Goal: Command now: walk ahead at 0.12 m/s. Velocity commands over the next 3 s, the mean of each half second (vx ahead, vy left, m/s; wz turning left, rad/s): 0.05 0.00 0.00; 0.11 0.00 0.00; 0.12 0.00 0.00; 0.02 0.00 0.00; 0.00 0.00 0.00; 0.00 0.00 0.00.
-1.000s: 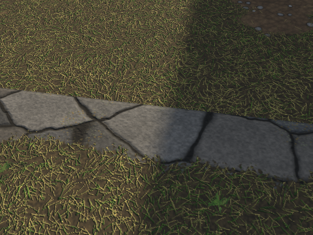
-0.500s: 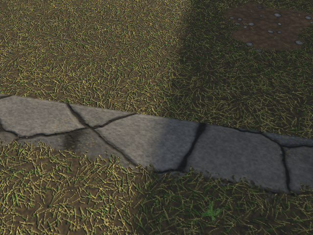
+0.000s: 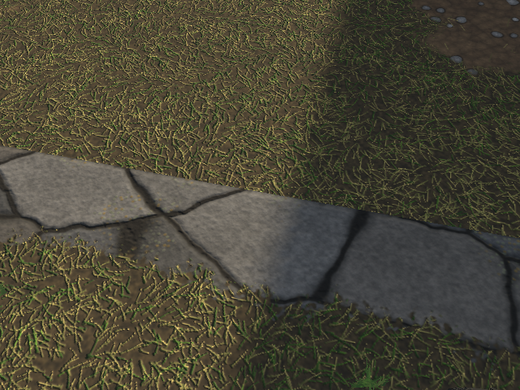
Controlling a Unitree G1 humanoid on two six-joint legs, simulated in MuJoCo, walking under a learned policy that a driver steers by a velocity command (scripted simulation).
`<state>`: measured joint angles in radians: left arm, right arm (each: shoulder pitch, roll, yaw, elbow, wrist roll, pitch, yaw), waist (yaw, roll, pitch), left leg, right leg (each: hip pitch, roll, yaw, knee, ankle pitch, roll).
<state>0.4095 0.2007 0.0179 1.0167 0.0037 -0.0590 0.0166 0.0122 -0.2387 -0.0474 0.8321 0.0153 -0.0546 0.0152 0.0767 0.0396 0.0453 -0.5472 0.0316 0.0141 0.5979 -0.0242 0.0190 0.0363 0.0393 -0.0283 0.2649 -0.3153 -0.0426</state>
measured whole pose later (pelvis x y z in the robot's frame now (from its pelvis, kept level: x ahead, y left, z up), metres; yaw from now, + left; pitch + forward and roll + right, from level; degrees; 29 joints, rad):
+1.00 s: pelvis +0.18 +0.02 -0.02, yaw +0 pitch -1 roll +0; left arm 0.37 0.23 0.06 1.07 -0.03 -0.06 0.02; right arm 0.17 -0.23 -0.05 1.07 0.03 -0.08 0.01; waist 0.01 -0.04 0.01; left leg -0.28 -0.01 0.08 0.60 -0.30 0.08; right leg -0.10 -0.04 0.00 0.56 -0.45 0.01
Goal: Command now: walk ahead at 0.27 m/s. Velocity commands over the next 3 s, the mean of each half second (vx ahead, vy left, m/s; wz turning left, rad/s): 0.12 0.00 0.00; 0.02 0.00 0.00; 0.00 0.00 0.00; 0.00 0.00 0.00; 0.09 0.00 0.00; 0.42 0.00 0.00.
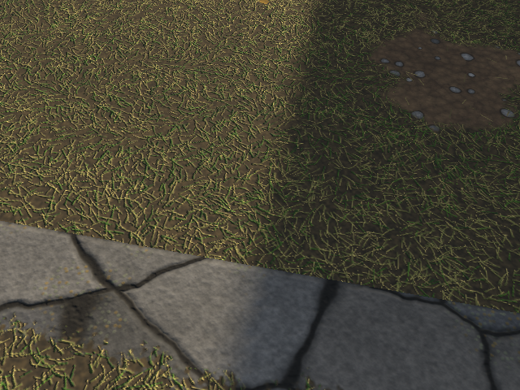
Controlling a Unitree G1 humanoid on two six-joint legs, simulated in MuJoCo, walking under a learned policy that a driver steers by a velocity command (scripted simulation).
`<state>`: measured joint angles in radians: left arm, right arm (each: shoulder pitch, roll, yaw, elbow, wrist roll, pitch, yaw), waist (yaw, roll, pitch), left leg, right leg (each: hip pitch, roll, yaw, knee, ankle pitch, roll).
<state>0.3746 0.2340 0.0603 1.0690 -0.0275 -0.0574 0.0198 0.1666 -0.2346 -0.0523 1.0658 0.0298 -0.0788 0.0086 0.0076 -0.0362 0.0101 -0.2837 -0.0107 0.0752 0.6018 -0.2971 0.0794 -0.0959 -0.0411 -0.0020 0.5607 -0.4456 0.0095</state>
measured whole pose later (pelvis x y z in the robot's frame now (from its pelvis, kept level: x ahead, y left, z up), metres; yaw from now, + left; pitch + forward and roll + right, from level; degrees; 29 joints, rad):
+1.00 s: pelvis +0.10 -0.01 +0.00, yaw +0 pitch -1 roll +0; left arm 0.09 0.20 0.06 1.08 0.00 0.02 0.03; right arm 0.32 -0.17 -0.01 1.15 -0.01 -0.01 -0.04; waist -0.01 0.00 0.04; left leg -0.06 0.00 0.05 0.50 -0.42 0.01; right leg -0.35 0.01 -0.04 0.54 -0.17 -0.03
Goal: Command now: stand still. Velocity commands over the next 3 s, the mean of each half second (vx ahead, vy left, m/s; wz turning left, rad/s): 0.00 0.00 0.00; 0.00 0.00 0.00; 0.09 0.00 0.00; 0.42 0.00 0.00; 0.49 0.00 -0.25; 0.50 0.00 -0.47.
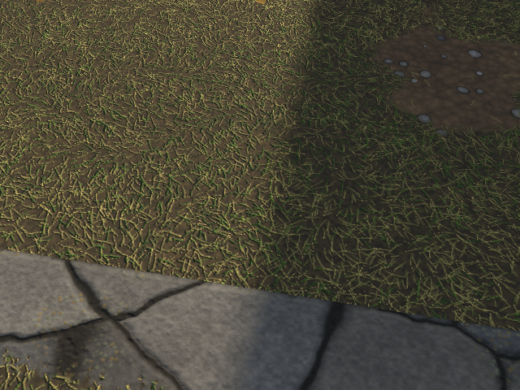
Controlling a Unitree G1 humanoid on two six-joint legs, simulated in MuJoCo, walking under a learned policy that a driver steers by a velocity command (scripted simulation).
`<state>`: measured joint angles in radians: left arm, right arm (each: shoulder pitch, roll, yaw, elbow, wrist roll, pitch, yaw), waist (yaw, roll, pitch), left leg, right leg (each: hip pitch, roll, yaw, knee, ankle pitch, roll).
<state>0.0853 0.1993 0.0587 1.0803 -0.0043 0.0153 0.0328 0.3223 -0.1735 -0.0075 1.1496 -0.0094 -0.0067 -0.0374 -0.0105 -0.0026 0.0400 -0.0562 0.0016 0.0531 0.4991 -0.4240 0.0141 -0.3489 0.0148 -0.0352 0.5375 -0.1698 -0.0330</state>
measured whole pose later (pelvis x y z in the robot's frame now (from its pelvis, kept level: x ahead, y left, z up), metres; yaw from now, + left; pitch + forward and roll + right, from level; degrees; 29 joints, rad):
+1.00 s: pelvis +0.00 +0.00 +0.00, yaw +0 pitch -1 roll +0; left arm 0.12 0.19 0.04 1.11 -0.01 0.01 0.04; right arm 0.42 -0.14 -0.02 1.09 -0.01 -0.03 -0.04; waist 0.00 0.00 0.04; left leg -0.06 -0.01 0.06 0.49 -0.41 0.02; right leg -0.36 0.01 -0.02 0.53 -0.16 -0.03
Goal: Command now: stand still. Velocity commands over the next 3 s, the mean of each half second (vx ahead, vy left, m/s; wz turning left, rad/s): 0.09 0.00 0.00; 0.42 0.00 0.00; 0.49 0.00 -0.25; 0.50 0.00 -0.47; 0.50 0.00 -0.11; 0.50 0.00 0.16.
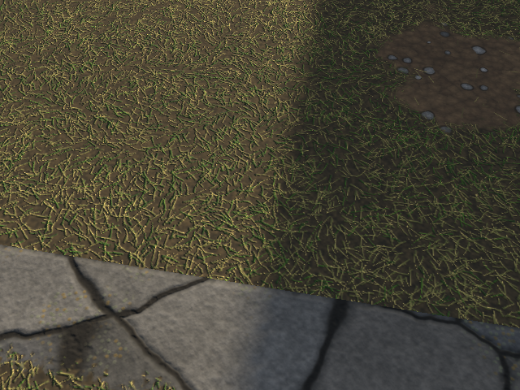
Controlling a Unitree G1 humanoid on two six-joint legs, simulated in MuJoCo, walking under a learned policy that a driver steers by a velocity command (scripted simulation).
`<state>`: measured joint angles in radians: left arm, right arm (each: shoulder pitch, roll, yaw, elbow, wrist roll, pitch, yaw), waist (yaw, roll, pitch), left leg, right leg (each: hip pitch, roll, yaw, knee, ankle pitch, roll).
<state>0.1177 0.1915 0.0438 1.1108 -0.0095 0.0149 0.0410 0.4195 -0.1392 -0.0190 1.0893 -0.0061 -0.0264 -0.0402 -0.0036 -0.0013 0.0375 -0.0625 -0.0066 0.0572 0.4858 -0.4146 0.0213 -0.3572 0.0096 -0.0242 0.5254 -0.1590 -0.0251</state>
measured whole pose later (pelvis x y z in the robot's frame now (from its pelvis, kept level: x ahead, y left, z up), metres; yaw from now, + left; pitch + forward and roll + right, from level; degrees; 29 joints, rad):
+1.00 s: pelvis +0.27 -0.03 +0.00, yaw +1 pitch +2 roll -2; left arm 0.42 0.21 0.03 1.08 -0.01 -0.09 0.01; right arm 0.02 -0.22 -0.06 0.84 0.03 -0.09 0.03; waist 0.09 0.04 0.02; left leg -0.66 0.10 0.02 0.61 0.03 0.03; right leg 0.12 0.03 -0.08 0.18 -0.33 -0.02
